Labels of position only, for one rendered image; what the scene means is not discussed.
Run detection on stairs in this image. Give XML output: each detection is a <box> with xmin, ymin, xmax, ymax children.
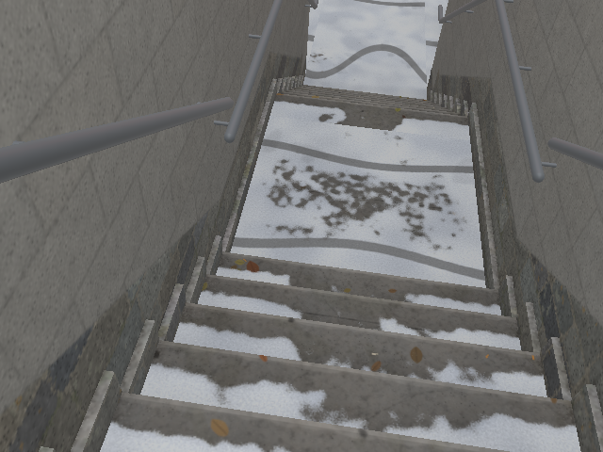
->
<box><xmin>100</xmin><ymin>251</ymin><xmax>581</xmax><ymax>452</ymax></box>
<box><xmin>282</xmin><ymin>85</ymin><xmax>460</xmax><ymax>116</ymax></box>

